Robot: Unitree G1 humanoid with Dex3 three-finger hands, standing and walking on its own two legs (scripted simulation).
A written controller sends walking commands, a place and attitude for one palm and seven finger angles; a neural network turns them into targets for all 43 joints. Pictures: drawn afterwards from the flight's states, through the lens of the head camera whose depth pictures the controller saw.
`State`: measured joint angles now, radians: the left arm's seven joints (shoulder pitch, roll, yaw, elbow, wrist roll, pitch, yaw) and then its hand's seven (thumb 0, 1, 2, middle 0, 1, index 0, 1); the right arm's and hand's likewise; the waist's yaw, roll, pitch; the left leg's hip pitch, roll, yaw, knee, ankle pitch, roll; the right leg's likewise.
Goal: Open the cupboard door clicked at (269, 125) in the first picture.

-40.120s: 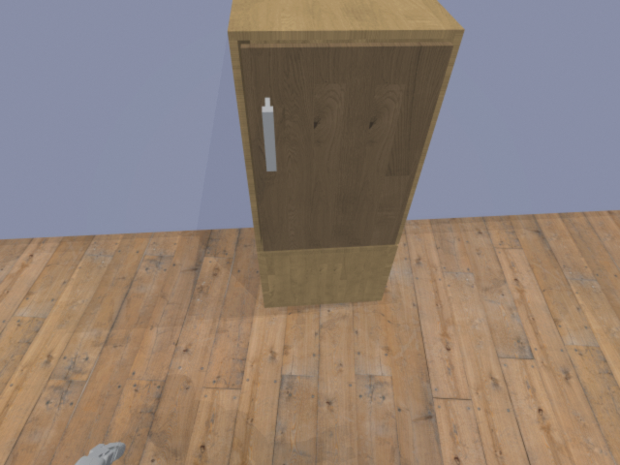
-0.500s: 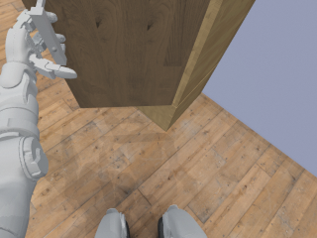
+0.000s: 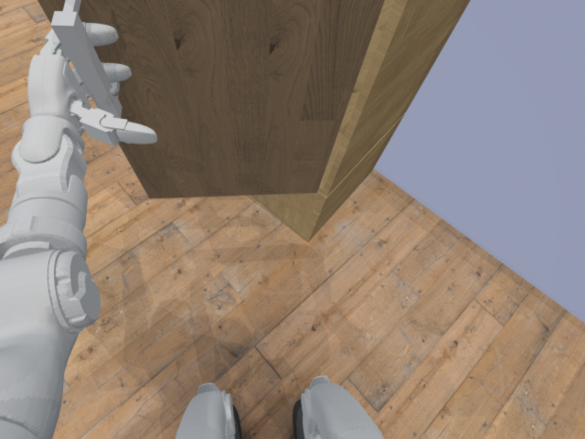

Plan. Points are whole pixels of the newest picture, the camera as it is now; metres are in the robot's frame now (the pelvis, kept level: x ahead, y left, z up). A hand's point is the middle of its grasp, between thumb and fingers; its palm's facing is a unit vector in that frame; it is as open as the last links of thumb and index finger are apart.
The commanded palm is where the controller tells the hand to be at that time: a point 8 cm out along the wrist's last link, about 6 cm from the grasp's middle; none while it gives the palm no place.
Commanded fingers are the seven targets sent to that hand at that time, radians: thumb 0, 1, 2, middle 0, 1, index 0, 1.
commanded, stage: slide the fingers in behind the handle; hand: left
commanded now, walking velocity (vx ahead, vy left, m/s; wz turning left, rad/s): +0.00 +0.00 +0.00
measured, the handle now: (94, 60) +0.59 +0.19 +0.09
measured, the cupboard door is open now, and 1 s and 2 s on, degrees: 46 46 78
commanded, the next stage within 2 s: close the thumb around the handle in 0.26 s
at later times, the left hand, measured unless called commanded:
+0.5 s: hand (114, 89) +0.55 +0.17 +0.08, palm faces -0.02 -1.00 +0.00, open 13.4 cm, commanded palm +0.53 +0.20 +0.09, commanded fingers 0.00 -0.05 0.49 -0.33 -1.25 -0.33 -1.25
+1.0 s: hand (111, 91) +0.54 +0.17 +0.09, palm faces -0.01 -1.00 -0.01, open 5.5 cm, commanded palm +0.52 +0.20 +0.09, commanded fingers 0.00 0.90 0.90 -0.40 -1.35 -0.40 -1.35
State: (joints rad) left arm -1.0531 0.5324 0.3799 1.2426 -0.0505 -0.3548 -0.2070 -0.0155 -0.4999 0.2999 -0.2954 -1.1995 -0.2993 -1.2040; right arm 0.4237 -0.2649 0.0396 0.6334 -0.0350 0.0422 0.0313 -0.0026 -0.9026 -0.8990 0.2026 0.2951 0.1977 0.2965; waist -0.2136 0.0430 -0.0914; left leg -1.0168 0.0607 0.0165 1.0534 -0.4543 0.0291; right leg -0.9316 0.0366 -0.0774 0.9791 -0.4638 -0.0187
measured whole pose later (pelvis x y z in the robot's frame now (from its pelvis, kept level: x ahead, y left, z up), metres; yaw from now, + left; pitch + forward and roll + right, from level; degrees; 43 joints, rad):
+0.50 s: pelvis +0.00 +0.00 +0.00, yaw +0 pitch +24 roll -4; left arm -1.07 0.54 0.37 1.25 -0.05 -0.34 -0.20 -0.02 -0.43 0.33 -0.31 -1.21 -0.32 -1.23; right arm 0.43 -0.26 0.04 0.64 -0.04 0.04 0.03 0.00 -0.90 -0.90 0.20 0.30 0.20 0.30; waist -0.22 0.05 -0.09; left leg -1.03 0.06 0.01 1.06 -0.46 0.03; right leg -0.94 0.04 -0.08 0.98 -0.46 -0.02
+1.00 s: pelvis +0.01 +0.00 +0.00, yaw +0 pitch +24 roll -4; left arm -1.01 0.51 0.38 1.21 -0.06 -0.36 -0.20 0.00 0.74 0.83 -0.37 -1.33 -0.39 -1.34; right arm 0.42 -0.26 0.03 0.63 -0.04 0.05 0.03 0.00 -0.90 -0.90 0.20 0.30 0.20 0.30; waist -0.21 0.05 -0.10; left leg -0.99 0.06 0.02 1.04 -0.46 0.03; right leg -0.90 0.04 -0.07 0.96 -0.47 -0.01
